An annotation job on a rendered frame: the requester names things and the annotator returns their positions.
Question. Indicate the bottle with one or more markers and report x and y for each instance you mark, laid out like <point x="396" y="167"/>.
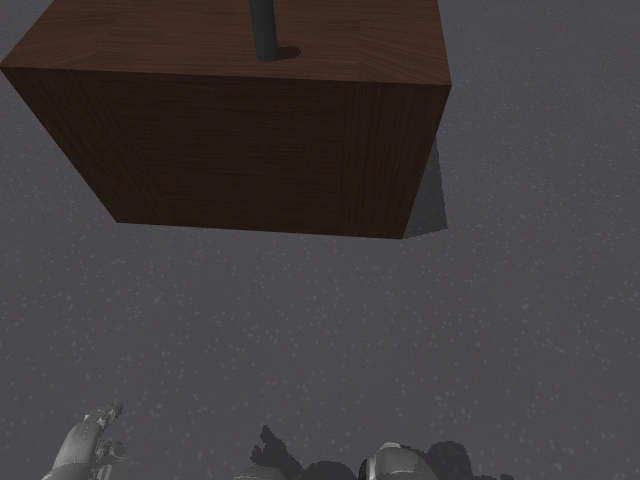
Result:
<point x="264" y="29"/>

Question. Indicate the left robot arm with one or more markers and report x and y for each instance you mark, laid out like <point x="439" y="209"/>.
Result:
<point x="69" y="472"/>

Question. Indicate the left robot hand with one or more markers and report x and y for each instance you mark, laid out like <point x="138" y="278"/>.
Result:
<point x="82" y="445"/>

